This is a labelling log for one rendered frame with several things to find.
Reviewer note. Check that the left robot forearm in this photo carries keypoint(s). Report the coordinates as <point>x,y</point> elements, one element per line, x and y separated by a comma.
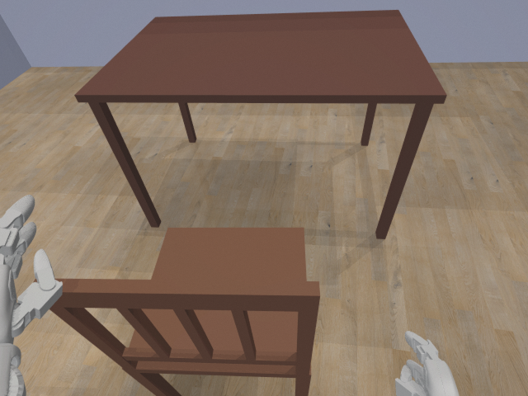
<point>11,379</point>

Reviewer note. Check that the table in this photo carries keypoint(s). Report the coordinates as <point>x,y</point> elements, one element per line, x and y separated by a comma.
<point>305,57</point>

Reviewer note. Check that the robot right hand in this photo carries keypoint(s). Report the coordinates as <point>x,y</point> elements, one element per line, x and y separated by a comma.
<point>433,379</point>

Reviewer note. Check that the chair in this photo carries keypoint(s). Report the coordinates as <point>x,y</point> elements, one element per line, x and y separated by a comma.
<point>221,301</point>

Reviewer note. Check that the robot left hand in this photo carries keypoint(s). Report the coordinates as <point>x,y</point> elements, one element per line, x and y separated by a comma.
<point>39,297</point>

